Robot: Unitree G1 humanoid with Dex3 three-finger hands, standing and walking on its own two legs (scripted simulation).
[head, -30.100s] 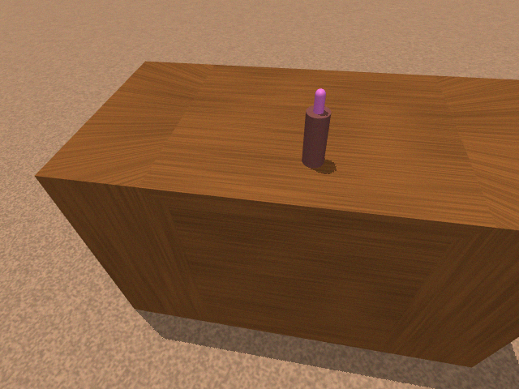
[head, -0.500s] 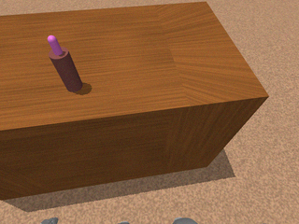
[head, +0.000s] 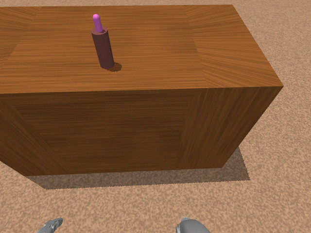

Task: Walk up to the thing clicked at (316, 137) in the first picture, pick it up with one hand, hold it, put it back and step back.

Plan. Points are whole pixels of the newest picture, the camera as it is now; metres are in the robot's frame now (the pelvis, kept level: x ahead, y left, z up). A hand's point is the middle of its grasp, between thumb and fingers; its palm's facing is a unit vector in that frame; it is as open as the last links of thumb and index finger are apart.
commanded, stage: step back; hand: left
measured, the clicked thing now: (102, 42) +0.71 +0.20 +0.09
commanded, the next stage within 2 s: none
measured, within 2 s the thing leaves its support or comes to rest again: neither
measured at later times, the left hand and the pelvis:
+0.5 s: hand out of the picture -0.10 +0.22 -0.13, palm faces -0.05 -0.90 -0.42, open 7.4 cm; pelvis -0.16 -0.05 +0.01, yaw -3 degrees
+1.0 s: hand out of the picture -0.25 +0.22 -0.14, palm faces -0.03 -0.92 -0.40, open 7.4 cm; pelvis -0.34 -0.06 +0.00, yaw -2 degrees
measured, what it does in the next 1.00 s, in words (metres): walks backwards: right foot, then left foot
